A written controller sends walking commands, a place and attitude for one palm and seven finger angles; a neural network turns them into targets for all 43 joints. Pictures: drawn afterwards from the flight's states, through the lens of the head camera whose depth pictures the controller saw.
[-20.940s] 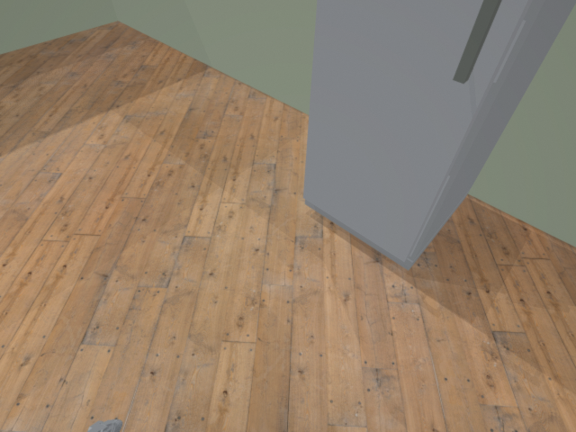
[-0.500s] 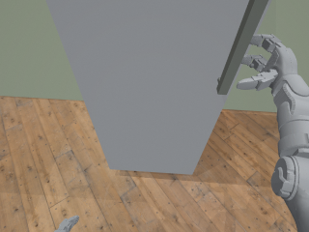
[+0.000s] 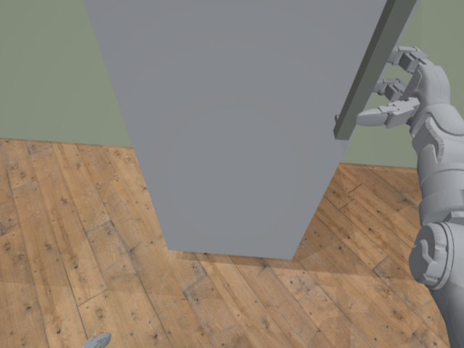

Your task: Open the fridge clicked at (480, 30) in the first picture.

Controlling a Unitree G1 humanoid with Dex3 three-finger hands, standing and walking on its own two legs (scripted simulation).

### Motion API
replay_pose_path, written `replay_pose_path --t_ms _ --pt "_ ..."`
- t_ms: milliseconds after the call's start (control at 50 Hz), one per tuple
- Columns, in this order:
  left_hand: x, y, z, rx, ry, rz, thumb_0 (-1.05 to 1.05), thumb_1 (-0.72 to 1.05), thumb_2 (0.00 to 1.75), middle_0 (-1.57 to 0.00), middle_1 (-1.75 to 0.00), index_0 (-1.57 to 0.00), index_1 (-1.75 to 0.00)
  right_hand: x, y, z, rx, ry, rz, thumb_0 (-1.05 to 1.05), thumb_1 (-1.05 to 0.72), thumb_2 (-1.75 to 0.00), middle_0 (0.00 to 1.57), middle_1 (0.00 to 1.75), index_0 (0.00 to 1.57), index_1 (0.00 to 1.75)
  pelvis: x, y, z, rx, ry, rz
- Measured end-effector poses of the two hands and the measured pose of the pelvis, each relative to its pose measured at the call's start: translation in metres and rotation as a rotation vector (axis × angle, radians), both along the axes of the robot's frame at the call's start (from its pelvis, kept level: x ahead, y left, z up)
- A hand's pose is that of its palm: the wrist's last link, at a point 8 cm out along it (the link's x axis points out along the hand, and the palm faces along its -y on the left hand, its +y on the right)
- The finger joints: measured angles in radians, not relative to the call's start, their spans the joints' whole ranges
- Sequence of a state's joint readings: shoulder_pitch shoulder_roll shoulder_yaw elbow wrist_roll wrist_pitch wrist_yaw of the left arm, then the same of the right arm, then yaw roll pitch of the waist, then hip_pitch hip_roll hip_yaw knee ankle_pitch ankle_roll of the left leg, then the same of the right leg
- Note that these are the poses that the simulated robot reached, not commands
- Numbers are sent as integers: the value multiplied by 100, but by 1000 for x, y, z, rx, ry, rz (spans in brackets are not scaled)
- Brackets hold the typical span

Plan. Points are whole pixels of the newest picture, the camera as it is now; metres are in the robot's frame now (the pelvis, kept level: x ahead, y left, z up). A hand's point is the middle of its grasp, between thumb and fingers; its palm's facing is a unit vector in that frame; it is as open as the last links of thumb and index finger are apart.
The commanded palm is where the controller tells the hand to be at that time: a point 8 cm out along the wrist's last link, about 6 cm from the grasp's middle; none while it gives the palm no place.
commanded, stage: feel for the door with the fingertips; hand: right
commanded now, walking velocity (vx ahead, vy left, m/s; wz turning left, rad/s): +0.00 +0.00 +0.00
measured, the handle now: (373, 48) +0.55 -0.14 +0.26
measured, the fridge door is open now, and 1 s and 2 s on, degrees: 0 0 0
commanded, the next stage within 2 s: slide the fingers in behind the handle in 0.24 s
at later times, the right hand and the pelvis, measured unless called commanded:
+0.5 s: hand (385, 86) +0.50 -0.17 +0.22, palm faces -0.08 +1.00 +0.01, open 14.0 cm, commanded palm +0.48 -0.22 +0.22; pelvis -0.01 -0.01 +0.00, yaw +1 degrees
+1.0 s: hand (367, 89) +0.49 -0.14 +0.22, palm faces -0.08 +1.00 +0.00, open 14.0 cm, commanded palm +0.47 -0.19 +0.22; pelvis +0.01 -0.01 +0.00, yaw +1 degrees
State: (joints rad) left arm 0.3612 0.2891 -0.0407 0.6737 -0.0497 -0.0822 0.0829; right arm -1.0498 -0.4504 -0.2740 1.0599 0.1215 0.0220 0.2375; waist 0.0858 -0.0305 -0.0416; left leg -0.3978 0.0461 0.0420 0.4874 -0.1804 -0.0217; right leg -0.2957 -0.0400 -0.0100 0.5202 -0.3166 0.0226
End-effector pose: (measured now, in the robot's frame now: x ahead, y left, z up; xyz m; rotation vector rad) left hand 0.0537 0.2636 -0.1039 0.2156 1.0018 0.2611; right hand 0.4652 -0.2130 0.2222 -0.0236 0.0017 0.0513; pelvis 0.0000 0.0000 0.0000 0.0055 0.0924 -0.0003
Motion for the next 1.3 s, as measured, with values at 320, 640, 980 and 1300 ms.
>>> replay_pose_path --t_ms 320,640,980,1300 --pt "-62 1 -3 4 99 78 1 90 90 -20 -30 -20 -30 16 -6 0 11 -6 -24 -1 50 -30 30 120 30 120 -12 -2 -2 -3 37 21" --pt "-59 -5 -2 3 111 80 1 90 90 -20 -30 -20 -30 15 -11 -10 26 -16 11 -1 50 -30 30 120 30 120 -3 -8 -2 3 48 27" --pt "22 -17 0 -33 -36 -21 1 90 90 -20 -30 -20 -30 12 15 -7 21 -17 26 -1 50 -30 30 120 30 120 11 -8 -1 5 28 10" --pt "14 -8 -3 -36 -3 -3 1 90 90 -20 -30 -20 -30 7 24 -5 5 -37 15 -1 50 -30 30 120 30 120 11 -1 0 2 10 12"
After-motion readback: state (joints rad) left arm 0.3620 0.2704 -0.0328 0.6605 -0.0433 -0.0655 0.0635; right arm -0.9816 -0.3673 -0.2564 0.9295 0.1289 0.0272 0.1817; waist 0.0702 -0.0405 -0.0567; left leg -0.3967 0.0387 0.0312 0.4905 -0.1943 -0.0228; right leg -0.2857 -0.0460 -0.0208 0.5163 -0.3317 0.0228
